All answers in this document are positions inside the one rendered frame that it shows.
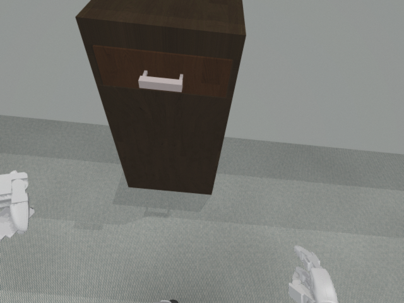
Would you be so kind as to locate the left robot hand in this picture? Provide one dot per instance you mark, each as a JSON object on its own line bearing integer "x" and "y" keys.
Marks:
{"x": 15, "y": 204}

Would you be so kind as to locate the right robot hand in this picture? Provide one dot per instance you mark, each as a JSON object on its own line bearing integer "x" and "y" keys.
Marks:
{"x": 317, "y": 287}

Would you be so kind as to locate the cabinet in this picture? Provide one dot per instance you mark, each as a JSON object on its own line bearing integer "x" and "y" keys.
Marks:
{"x": 166, "y": 141}

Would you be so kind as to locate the drawer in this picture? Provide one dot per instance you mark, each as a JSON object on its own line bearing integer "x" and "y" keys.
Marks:
{"x": 201, "y": 75}

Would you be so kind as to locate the handle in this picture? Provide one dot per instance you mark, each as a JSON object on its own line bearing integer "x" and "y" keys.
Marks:
{"x": 155, "y": 83}

